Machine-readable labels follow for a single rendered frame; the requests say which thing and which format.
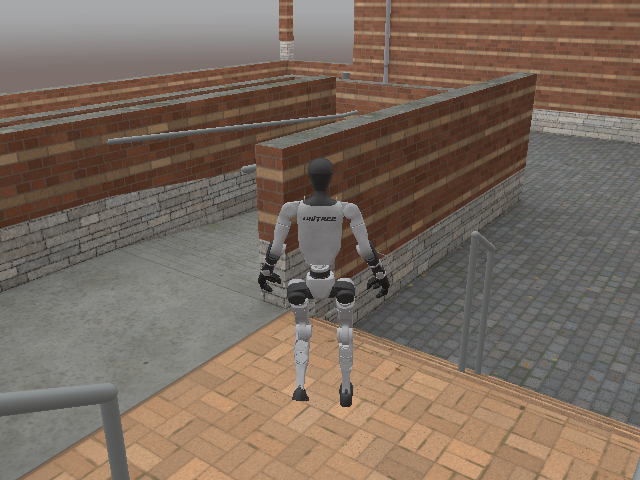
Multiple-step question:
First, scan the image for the robot left upper arm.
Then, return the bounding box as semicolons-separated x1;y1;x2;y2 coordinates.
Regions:
270;201;300;256

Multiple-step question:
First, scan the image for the left robot hand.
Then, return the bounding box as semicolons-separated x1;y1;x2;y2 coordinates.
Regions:
258;272;281;292

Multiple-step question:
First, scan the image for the robot torso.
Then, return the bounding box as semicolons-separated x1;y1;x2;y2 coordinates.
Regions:
297;196;344;300

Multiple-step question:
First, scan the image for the right robot hand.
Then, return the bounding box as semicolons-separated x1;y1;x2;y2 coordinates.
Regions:
367;275;390;298

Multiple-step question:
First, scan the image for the robot right thigh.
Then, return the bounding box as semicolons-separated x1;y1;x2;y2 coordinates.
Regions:
334;278;355;345

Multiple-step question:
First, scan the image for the left robot forearm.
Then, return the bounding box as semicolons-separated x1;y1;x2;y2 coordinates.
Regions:
261;240;280;276

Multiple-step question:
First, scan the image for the right robot forearm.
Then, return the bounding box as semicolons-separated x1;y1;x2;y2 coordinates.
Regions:
364;240;386;280

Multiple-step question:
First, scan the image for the robot right upper arm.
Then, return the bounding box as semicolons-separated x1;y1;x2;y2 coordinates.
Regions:
341;202;373;257

